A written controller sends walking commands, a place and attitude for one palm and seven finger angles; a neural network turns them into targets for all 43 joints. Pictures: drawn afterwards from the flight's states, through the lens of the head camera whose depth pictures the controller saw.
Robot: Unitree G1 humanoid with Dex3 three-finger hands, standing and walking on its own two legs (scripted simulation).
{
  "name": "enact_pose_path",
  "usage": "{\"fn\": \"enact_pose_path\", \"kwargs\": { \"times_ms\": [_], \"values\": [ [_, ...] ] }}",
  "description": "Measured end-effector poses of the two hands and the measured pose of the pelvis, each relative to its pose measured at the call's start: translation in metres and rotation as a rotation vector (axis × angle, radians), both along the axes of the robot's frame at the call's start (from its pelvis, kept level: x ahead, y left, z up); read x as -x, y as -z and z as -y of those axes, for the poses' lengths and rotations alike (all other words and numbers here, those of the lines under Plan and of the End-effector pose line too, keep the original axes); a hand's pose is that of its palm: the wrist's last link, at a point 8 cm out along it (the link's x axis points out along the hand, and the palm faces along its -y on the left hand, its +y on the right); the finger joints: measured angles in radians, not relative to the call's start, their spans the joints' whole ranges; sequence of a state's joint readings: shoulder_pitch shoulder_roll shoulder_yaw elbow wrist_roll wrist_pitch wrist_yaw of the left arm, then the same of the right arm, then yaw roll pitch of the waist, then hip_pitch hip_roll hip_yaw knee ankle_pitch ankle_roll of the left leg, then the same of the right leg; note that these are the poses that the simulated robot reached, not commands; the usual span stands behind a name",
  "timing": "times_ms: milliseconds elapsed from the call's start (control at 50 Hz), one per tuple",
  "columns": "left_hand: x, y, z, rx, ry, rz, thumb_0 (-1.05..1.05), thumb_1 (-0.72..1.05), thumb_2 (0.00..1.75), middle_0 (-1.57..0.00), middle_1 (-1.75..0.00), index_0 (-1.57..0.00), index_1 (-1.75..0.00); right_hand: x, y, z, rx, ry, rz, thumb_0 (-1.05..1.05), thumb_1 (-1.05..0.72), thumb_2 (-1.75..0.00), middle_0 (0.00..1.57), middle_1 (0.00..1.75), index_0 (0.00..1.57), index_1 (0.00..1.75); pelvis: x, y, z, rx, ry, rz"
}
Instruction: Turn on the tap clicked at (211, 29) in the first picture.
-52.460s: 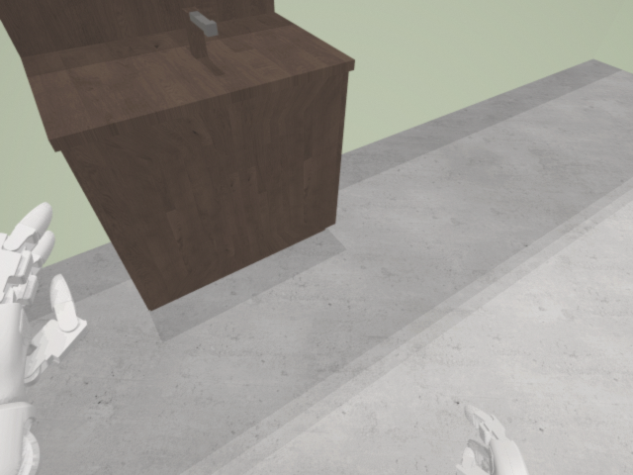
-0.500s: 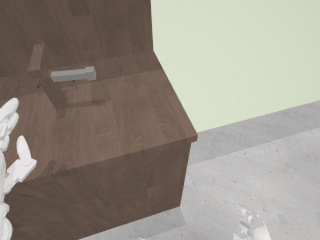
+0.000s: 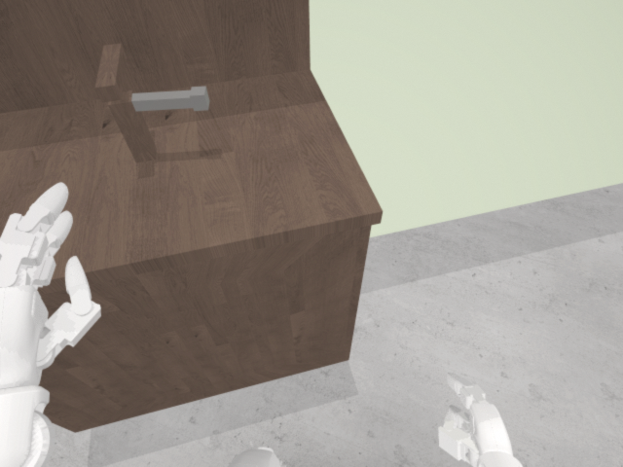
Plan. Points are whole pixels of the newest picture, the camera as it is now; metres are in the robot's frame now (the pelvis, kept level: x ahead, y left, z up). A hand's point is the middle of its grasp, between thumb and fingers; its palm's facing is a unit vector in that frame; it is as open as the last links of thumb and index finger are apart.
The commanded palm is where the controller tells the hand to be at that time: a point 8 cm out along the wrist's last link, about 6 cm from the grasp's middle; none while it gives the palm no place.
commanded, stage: stop stepping back and stand still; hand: left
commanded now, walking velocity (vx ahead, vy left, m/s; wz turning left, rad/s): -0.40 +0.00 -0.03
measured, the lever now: (199, 98) +0.63 +0.25 +0.13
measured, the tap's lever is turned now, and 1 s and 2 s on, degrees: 80 80 80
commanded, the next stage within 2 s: stand and check the lever's angle in 1.00 s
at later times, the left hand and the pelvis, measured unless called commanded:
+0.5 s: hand out of the picture +0.08 +0.25 +0.16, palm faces +0.44 -0.84 -0.32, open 7.4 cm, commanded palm +0.02 +0.30 +0.18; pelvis -0.12 +0.01 +0.00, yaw +3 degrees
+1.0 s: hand out of the picture +0.05 +0.22 +0.17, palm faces +0.40 -0.84 -0.37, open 7.4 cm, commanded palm +0.01 +0.27 +0.18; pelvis -0.15 -0.01 +0.00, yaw +1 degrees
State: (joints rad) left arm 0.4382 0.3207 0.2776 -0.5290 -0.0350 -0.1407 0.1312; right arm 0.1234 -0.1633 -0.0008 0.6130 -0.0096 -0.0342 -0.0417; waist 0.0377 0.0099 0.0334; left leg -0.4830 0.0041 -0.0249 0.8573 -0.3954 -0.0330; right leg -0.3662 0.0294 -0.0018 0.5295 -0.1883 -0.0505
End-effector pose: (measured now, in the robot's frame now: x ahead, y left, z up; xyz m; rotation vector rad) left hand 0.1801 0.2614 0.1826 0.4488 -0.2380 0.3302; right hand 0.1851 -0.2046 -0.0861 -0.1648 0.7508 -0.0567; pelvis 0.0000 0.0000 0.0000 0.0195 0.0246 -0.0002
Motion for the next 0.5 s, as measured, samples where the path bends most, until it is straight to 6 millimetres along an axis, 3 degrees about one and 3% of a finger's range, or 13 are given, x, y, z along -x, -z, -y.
{"fn": "enact_pose_path", "kwargs": {
  "times_ms": [100,220,320,420,500],
  "values": [
    [0.036,-0.001,-0.001,-0.056,0.049,-0.053,0.02,0.89,0.9,-0.21,-0.3,-0.21,-0.3,0.042,-0.013,0.012,0.039,0.048,-0.005,0.01,-0.9,-0.9,0.2,0.3,0.21,0.3,0.032,-0.005,0.0,-0.029,0.001,-0.015],
    [0.087,0.003,-0.032,-0.064,-0.008,-0.025,0.02,0.89,0.9,-0.21,-0.3,-0.22,-0.3,0.102,-0.013,0.026,0.127,0.084,-0.015,0.01,-0.9,-0.9,0.2,0.3,0.21,0.3,0.074,0.003,-0.014,-0.003,-0.026,0.009],
    [0.121,0.001,-0.048,-0.018,-0.123,0.0,0.02,0.89,0.9,-0.21,-0.3,-0.21,-0.3,0.148,-0.008,0.023,0.095,0.103,-0.021,0.01,-0.9,-0.9,0.2,0.3,0.2,0.3,0.091,-0.002,-0.015,0.005,-0.037,0.053],
    [0.137,0.008,-0.038,0.024,-0.143,0.028,0.02,0.9,0.9,-0.2,-0.3,-0.21,-0.3,0.169,0.012,0.018,0.063,0.048,-0.05,0.02,-0.9,-0.9,0.2,0.3,0.2,0.3,0.109,0.007,-0.008,0.012,-0.047,0.068],
    [0.144,0.01,-0.025,0.065,-0.077,0.035,0.02,0.9,0.9,-0.2,-0.3,-0.21,-0.3,0.18,0.01,0.014,0.055,0.04,-0.061,0.02,-0.9,-0.9,0.2,0.3,0.21,0.3,0.124,0.003,-0.008,0.008,-0.053,0.085]
  ]
}}
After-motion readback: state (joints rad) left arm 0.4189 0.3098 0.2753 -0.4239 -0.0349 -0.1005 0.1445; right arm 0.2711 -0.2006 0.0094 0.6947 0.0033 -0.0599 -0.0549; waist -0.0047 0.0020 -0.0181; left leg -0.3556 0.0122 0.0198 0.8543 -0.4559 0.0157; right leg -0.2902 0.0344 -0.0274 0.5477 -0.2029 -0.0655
